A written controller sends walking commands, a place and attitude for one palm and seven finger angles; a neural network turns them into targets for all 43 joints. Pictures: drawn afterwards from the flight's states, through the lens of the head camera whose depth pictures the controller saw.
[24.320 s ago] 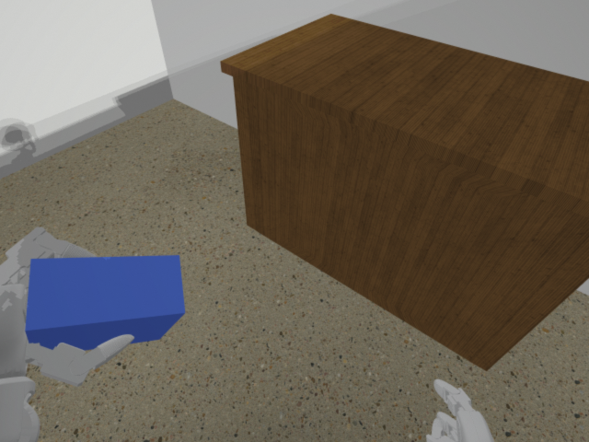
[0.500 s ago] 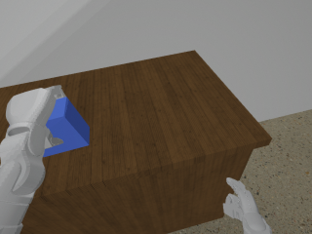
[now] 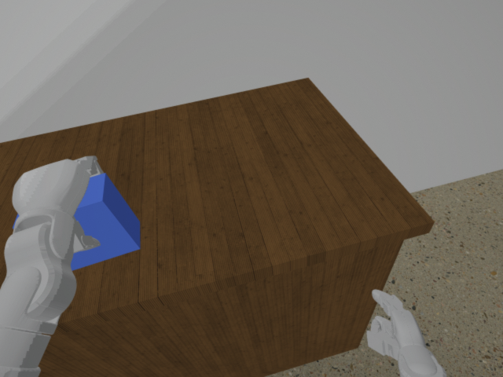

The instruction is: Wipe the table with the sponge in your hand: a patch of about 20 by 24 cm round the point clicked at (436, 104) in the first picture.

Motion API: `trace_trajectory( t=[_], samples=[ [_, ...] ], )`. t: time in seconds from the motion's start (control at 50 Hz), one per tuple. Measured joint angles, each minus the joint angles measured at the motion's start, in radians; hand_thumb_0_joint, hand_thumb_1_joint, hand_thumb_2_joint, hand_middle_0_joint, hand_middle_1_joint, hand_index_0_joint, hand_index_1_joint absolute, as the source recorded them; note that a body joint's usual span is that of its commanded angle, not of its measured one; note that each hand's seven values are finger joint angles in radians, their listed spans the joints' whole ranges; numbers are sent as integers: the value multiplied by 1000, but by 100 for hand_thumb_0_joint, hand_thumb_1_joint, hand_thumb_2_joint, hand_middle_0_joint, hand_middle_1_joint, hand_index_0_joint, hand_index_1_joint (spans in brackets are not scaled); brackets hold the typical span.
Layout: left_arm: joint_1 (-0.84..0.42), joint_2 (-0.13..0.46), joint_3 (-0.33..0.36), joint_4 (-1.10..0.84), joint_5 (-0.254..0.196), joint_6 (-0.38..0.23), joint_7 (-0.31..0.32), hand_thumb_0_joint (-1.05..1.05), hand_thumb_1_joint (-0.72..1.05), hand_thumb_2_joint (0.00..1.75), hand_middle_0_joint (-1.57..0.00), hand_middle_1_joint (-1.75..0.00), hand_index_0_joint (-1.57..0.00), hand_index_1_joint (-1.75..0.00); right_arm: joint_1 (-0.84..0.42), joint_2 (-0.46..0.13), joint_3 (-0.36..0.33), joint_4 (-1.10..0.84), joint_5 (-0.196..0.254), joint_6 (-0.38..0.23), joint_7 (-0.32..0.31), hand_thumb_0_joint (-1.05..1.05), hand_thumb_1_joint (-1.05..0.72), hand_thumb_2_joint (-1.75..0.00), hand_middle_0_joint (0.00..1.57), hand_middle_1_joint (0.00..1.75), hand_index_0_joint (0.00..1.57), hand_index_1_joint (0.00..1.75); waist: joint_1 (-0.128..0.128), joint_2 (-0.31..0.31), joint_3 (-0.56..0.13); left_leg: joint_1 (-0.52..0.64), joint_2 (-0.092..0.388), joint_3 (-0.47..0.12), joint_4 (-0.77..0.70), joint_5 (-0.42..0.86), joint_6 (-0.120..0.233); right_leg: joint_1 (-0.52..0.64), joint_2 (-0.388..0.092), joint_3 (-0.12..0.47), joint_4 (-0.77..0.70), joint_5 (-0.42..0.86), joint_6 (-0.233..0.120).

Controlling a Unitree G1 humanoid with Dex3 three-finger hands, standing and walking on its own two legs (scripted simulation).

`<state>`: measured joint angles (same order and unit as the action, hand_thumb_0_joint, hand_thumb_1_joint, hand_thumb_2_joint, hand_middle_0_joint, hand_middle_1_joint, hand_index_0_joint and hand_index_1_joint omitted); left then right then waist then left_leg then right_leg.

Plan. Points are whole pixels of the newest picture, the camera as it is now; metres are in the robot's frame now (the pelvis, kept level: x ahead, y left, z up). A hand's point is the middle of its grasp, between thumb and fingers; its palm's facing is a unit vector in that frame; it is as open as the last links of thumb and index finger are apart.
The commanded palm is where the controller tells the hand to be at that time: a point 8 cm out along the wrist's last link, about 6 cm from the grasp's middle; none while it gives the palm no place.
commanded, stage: move the sponge above the wiping area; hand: left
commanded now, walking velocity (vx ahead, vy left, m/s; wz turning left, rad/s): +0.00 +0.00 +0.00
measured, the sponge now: (92, 232) +0.27 +0.31 +0.11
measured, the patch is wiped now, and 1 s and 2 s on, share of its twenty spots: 0.00 0.05 0.05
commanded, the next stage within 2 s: none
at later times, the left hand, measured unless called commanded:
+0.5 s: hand (74, 221) +0.26 +0.31 +0.16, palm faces +0.05 -0.06 -1.00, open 10.4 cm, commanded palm +0.23 +0.29 +0.23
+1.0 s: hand (88, 229) +0.26 +0.30 +0.14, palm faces -0.02 -0.09 -1.00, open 10.4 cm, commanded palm +0.23 +0.29 +0.23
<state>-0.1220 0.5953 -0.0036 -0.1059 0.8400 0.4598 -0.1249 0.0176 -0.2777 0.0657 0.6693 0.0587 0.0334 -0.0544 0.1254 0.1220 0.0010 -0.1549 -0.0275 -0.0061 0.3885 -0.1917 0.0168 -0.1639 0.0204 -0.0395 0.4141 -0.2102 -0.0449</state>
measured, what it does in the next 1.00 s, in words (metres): stands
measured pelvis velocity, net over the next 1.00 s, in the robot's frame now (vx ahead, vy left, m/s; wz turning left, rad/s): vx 0.00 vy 0.01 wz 0.01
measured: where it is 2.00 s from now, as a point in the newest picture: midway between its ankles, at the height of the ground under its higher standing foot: outside the picture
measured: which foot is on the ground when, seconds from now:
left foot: down 0.00-1.00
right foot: down 0.00-1.00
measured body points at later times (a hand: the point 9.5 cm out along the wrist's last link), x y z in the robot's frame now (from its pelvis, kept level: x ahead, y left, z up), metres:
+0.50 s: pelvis +0.00 +0.00 +0.00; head -0.01 -0.05 +0.45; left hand +0.25 +0.31 +0.21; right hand +0.25 -0.20 -0.09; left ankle +0.01 +0.11 -0.74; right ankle +0.01 -0.09 -0.74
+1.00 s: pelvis +0.00 +0.01 +0.00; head +0.00 -0.05 +0.45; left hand +0.26 +0.30 +0.19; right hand +0.25 -0.19 -0.09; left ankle +0.01 +0.11 -0.74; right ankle +0.01 -0.09 -0.74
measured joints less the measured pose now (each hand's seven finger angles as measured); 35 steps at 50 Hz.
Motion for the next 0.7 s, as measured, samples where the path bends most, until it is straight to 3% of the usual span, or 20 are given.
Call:
trace_trajectory(
  t=[0.06, 0.12, 0.24, 0.3, 0.36, 0.44, 0.5, 0.6, 0.7],
  samples=[
    [27, -10, -29, -5, 5, 7, -43, 0, -53, 103, -72, -132, -72, -132, -1, -8, -2, -15, 1, 3, -3, 2, -91, -90, 20, 30, 20, 30, -6, 5, 0, -9, -3, -2, 7, -2, 2, -9, -3, -2, 9, -4, 2],
    [63, -14, -60, -40, 8, -36, -70, 0, -53, 103, -72, -132, -72, -132, 3, -10, -2, -22, -5, -3, -11, 2, -91, -90, 20, 30, 20, 30, -5, 0, 8, -5, -4, -2, 12, -6, 4, -6, -4, -2, 17, -10, 1],
    [74, 14, -54, -81, 8, -155, -5, 0, -53, 103, -72, -132, -73, -131, 19, 9, -4, -7, -17, -25, -19, 2, -91, -90, 20, 30, 20, 30, 14, -19, 16, 19, 4, -2, 10, -12, -2, 22, 4, -1, 5, -9, -5],
    [32, 24, -24, -42, 1, -134, 35, 0, -53, 103, -72, -132, -73, -131, 16, 15, -3, 6, -13, -20, -12, 2, -91, -90, 20, 30, 20, 30, 19, -20, 14, 23, 8, -1, 6, -9, -5, 27, 8, 0, -5, -3, -7],
    [-4, 32, 13, 2, -6, -74, 42, 0, -53, 103, -72, -132, -73, -131, 6, 12, 0, 12, -8, -9, -4, 2, -91, -90, 20, 30, 20, 30, 14, -13, 9, 15, 8, 2, 4, -5, -6, 18, 8, 3, -5, 1, -6],
    [7, 30, 33, 2, -14, 1, -7, 0, -53, 103, -72, -132, -72, -132, 2, -2, 0, -3, 3, 3, -2, 2, -91, -90, 20, 30, 20, 30, 2, 1, 1, 0, 2, 0, 7, -2, -1, 2, 3, 1, 2, 1, -1],
    [42, 13, -1, -23, -12, 5, -55, 0, -53, 103, -71, -132, -72, -132, 6, -14, -3, -15, 7, 2, -6, 2, -91, -90, 20, 30, 20, 30, -2, 10, -1, -9, -5, -5, 13, -2, 4, -5, -4, -4, 10, -2, 4],
    [60, -5, -84, -42, 18, -89, -80, 0, -53, 103, -72, -132, -72, -132, 14, -8, 0, -17, -3, -18, -25, 2, -91, -90, 20, 30, 20, 30, 5, -4, 16, -3, -10, -11, 15, -1, 7, 2, -9, -10, 15, -6, 5],
    [13, 13, -74, -44, 16, -179, 4, 0, -53, 103, -72, -132, -73, -131, 23, 19, 3, 2, -14, -41, -30, 2, -91, -90, 20, 30, 20, 30, 20, -21, 23, 20, -3, -9, 0, 3, 2, 26, -2, -7, -7, 3, -1]
  ],
)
